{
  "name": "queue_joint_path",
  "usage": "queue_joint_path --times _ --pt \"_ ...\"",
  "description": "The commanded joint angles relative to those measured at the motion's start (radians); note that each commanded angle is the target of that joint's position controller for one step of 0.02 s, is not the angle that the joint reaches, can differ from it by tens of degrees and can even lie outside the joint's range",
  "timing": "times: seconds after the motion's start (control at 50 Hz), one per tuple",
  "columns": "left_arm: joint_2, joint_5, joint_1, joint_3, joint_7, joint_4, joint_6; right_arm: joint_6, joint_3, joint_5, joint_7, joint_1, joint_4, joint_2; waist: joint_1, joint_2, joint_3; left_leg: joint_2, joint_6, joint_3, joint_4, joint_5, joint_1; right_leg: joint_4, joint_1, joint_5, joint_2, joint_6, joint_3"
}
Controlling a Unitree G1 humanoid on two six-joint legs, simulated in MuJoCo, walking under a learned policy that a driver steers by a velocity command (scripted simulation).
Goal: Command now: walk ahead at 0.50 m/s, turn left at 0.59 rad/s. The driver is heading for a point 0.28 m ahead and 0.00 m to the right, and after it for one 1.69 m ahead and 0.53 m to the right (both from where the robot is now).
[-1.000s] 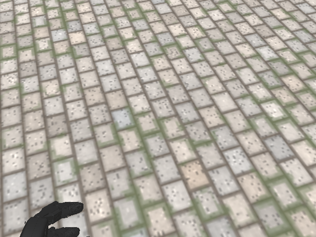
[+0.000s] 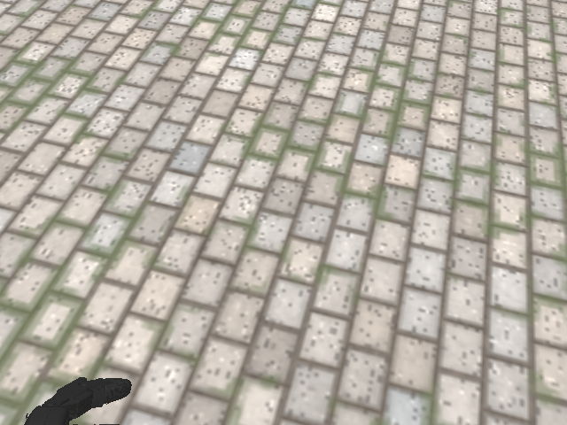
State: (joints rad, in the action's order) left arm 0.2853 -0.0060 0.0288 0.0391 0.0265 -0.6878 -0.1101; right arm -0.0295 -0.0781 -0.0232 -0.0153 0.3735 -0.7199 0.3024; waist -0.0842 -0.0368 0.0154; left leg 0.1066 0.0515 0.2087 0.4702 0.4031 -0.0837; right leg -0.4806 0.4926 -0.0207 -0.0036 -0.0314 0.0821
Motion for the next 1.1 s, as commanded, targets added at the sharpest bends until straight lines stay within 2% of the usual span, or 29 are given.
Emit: queue_joint_path --times 0.02,0.04,0.06,0.08,0.12,0.14,0.18,0.28,0.38,0.42,0.46,0.48,0.5,0.52,0.54,0.56,0.6,0.64,0.74,0.86,0.92,0.94,0.96,0.98,1.0,1.02,1.04,1.06,1.1 --pt "0.187 0.014 0.186 0.074 -0.012 0.026 -0.029 -0.009 -0.011 0.009 0.0 -0.044 0.073 0.07 0.159 0.121 -0.152 -0.157 0.074 0.147 0.198 -0.284 -0.15 0.023 -0.417 -0.069 -0.095 0.091 0.059" --pt "0.268 0.034 0.31 0.092 -0.019 0.013 -0.024 -0.015 0.01 0.004 0.0 0.056 0.094 0.003 0.15 -0.1 -0.304 -0.025 0.0 0.008 0.534 0.003 -0.427 0.055 -0.769 -0.2 -0.323 0.213 0.395" --pt "0.261 0.014 0.362 0.095 -0.006 -0.025 -0.012 -0.022 0.012 -0.018 -0.002 0.11 0.105 0.04 0.136 -0.305 -0.332 -0.033 -0.025 -0.033 0.748 0.211 -0.658 0.17 -0.843 -0.497 -0.431 0.301 0.756" --pt "0.168 0.002 0.323 0.071 -0.003 -0.016 -0.01 -0.021 -0.006 -0.021 -0.004 0.055 0.076 0.12 0.159 -0.16 -0.194 -0.08 -0.033 -0.004 0.824 0.123 -0.711 0.213 -0.732 -0.62 -0.38 0.27 0.678" --pt "0.114 0.012 0.242 0.048 -0.003 -0.018 0.005 -0.023 -0.008 0.01 -0.002 -0.094 0.105 0.121 0.144 -0.042 -0.034 -0.131 -0.033 -0.068 0.783 -0.002 -0.685 0.228 -0.501 -0.41 -0.282 0.234 0.421" --pt "0.096 0.016 0.219 0.039 -0.003 -0.023 0.008 -0.028 -0.008 0.019 0.003 -0.117 0.113 0.106 0.12 -0.045 -0.001 -0.164 -0.031 -0.081 0.722 -0.044 -0.653 0.248 -0.427 -0.307 -0.245 0.237 0.354" --pt "0.086 0.011 0.212 0.033 -0.004 -0.028 0.007 -0.035 0.001 0.019 0.011 -0.106 0.111 0.068 0.093 -0.074 -0.005 -0.185 -0.037 -0.115 0.624 -0.074 -0.581 0.278 -0.364 -0.166 -0.201 0.249 0.284" --pt "0.162 -0.016 0.253 0.056 -0.019 -0.056 0.018 -0.058 0.032 0.028 0.022 -0.249 0.145 0.01 0.123 -0.053 -0.004 -0.16 -0.076 -0.166 0.252 -0.245 -0.471 0.299 -0.301 -0.005 -0.163 0.259 0.16" --pt "0.177 -0.028 0.343 0.06 -0.027 -0.088 0.041 -0.075 0.022 0.008 0.037 -0.358 0.166 0.048 0.151 -0.058 -0.003 -0.114 -0.084 -0.155 0.06 -0.372 -0.339 0.25 -0.31 -0.055 -0.182 0.227 0.2" --pt "0.181 -0.028 0.342 0.062 -0.032 -0.09 0.05 -0.083 0.01 0.005 0.037 -0.33 0.16 0.071 0.114 -0.065 -0.012 -0.114 -0.06 -0.154 -0.002 -0.361 -0.242 0.199 -0.307 -0.091 -0.186 0.199 0.229" --pt "0.131 -0.017 0.336 0.047 -0.032 -0.083 0.051 -0.085 -0.017 0.017 0.022 -0.182 0.124 0.12 0.031 -0.048 -0.085 -0.156 -0.012 -0.136 -0.041 -0.32 0.013 0.024 -0.228 -0.065 -0.109 0.146 0.19" --pt "0.06 0.004 0.325 0.022 -0.03 -0.055 0.046 -0.082 -0.036 0.033 0.01 -0.02 0.107 0.187 -0.039 0.083 -0.221 -0.347 0.051 0.045 -0.033 -0.277 0.25 -0.278 -0.089 -0.24 -0.035 0.102 0.107" --pt "0.014 -0.021 0.428 0.007 -0.033 -0.018 0.031 -0.063 -0.052 0.039 0.016 0.033 0.081 0.252 0.007 0.37 -0.31 -0.542 0.187 0.428 -0.13 -0.054 0.43 -0.558 0.198 -0.566 0.048 0.062 0.003" --pt "0.112 -0.04 0.401 0.03 -0.038 -0.036 0.032 -0.062 -0.035 0.029 0.021 0.017 0.076 0.167 -0.009 0.265 -0.223 -0.52 0.193 0.481 -0.181 0.12 0.362 -0.699 0.302 -0.539 -0.01 0.052 0.049" --pt "0.149 -0.04 0.331 0.044 -0.036 -0.028 0.037 -0.064 -0.019 0.022 0.021 -0.025 0.077 0.114 -0.01 0.201 -0.116 -0.479 0.159 0.338 -0.192 0.074 0.27 -0.735 0.33 -0.451 -0.038 0.053 0.05" --pt "0.136 -0.032 0.311 0.045 -0.036 -0.031 0.044 -0.065 -0.007 0.027 0.023 -0.081 0.078 0.083 0.018 0.157 -0.072 -0.432 0.139 0.226 -0.213 -0.042 0.183 -0.728 0.298 -0.378 -0.066 0.044 0.038" --pt "0.106 -0.023 0.285 0.048 -0.029 -0.02 0.059 -0.069 0.002 0.036 0.025 -0.146 0.065 0.046 0.06 0.165 -0.006 -0.378 0.123 0.069 -0.263 -0.214 0.051 -0.675 0.243 -0.297 -0.106 0.032 0.034" --pt "0.068 -0.023 0.266 0.04 -0.022 -0.004 0.073 -0.079 -0.006 0.034 0.024 -0.16 0.049 0.054 0.075 0.154 0.007 -0.367 0.13 -0.026 -0.301 -0.329 -0.002 -0.644 0.218 -0.249 -0.116 0.02 0.017" --pt "0.038 -0.016 0.16 0.025 0.0 0.046 0.077 -0.081 -0.026 0.03 0.013 -0.151 0.007 0.11 0.062 0.103 0.026 -0.357 0.13 -0.208 -0.332 -0.464 -0.006 -0.398 0.204 -0.038 -0.118 0.01 -0.009" --pt "0.055 -0.016 -0.006 0.022 0.032 0.122 0.077 -0.059 -0.045 0.003 0.007 -0.085 -0.044 0.17 0.021 0.084 0.07 -0.389 0.085 -0.325 -0.298 -0.513 0.095 -0.181 0.158 -0.007 -0.087 0.069 -0.086" --pt "0.102 -0.009 0.044 0.047 0.035 0.135 0.085 -0.038 -0.057 -0.009 0.002 -0.082 -0.052 0.214 0.077 0.119 0.003 -0.388 0.053 -0.381 -0.105 -0.928 0.154 -0.156 0.009 -0.155 -0.003 0.13 -0.168" --pt "0.138 -0.011 0.169 0.071 0.031 0.106 0.089 -0.029 -0.057 -0.013 -0.001 -0.092 -0.05 0.218 0.153 0.111 -0.066 -0.364 0.031 -0.412 0.071 -1.033 0.121 -0.114 -0.162 -0.143 0.046 0.161 -0.194" --pt "0.202 -0.015 0.342 0.106 0.015 0.058 0.097 -0.029 -0.044 -0.005 -0.006 -0.076 -0.045 0.19 0.232 0.076 -0.156 -0.324 -0.007 -0.43 0.316 -0.94 -0.033 -0.086 -0.444 -0.107 0.064 0.2 -0.154" --pt "0.327 -0.025 0.393 0.131 -0.004 0.049 0.101 -0.041 -0.002 0.047 0.003 0.011 0.003 0.067 0.169 -0.195 -0.244 -0.197 -0.073 -0.42 0.706 -0.153 -0.46 -0.066 -0.812 -0.131 -0.201 0.343 0.301" --pt "0.313 -0.025 0.391 0.116 0.001 0.091 0.084 -0.077 0.014 0.033 0.014 -0.027 0.031 0.067 0.177 -0.198 -0.427 -0.064 -0.09 -0.18 0.915 0.21 -0.653 0.143 -0.933 -0.365 -0.343 0.478 0.772" --pt "0.236 -0.014 0.373 0.092 0.009 0.083 0.069 -0.099 -0.008 -0.011 0.024 -0.144 0.054 0.153 0.219 -0.082 -0.318 -0.125 -0.066 -0.108 0.931 0.126 -0.752 0.195 -0.866 -0.376 -0.32 0.409 0.667" --pt "0.206 -0.012 0.335 0.083 0.008 0.077 0.059 -0.111 -0.001 -0.018 0.024 -0.184 0.069 0.142 0.191 -0.048 -0.198 -0.163 -0.047 -0.122 0.861 0.04 -0.757 0.196 -0.729 -0.327 -0.28 0.372 0.54" --pt "0.175 -0.011 0.264 0.072 0.006 0.084 0.055 -0.113 -0.001 0.005 0.015 -0.182 0.056 0.134 0.14 0.02 -0.12 -0.201 -0.05 -0.123 0.771 -0.023 -0.698 0.196 -0.574 -0.216 -0.239 0.34 0.436" --pt "0.141 0.007 0.185 0.059 -0.002 0.111 0.053 -0.093 -0.011 0.031 0.012 -0.15 0.044 0.144 0.076 -0.016 -0.078 -0.232 -0.064 -0.116 0.671 -0.09 -0.562 0.232 -0.388 -0.057 -0.184 0.325 0.333"
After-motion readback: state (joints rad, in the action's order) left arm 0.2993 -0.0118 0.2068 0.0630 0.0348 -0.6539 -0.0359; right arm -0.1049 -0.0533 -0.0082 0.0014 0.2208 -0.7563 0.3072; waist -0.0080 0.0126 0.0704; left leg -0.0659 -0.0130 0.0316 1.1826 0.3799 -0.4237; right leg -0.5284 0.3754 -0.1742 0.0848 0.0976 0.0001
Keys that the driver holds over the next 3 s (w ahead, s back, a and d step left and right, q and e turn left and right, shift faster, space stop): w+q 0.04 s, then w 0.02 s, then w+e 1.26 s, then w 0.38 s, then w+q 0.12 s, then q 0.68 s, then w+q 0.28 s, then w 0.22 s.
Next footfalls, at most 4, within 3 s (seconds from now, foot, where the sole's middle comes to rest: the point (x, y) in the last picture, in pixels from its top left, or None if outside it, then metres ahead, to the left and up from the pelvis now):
0.02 right None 0.18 -0.13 -0.77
0.48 left None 0.39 0.13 -0.77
0.96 right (345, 363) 0.61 -0.19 -0.77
1.44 left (309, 252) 0.95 -0.14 -0.77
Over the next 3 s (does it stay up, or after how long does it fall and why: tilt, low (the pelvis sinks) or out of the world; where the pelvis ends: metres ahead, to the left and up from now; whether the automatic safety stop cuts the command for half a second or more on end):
stays up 1.15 -0.39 0.02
